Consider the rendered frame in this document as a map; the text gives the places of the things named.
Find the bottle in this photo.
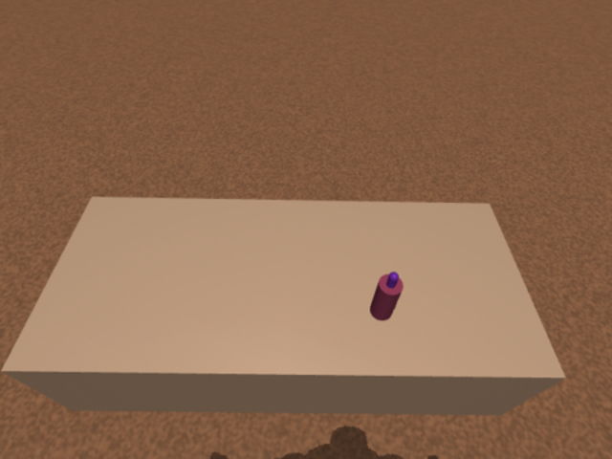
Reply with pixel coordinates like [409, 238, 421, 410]
[370, 273, 404, 320]

